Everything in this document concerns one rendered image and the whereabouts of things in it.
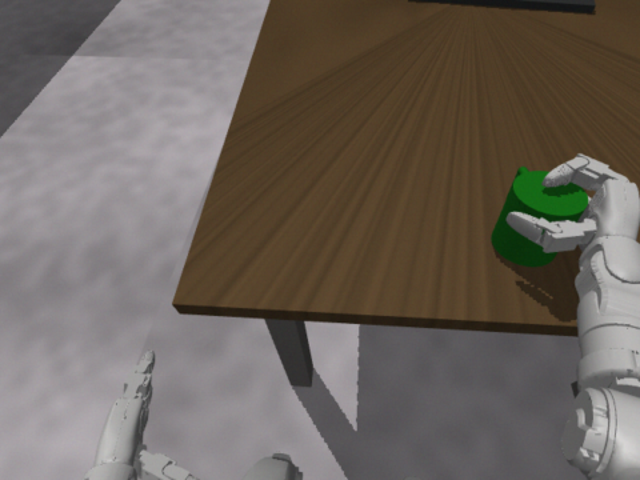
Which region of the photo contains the right robot hand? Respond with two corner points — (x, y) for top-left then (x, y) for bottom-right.
(506, 154), (640, 253)

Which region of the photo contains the table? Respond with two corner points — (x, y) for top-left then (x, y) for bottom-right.
(172, 0), (640, 398)

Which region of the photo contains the left robot hand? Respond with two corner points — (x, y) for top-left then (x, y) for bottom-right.
(94, 350), (199, 480)

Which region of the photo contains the right robot arm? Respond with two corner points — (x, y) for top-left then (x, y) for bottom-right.
(561, 236), (640, 480)

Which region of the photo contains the left robot arm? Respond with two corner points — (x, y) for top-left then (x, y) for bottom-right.
(82, 462), (137, 480)

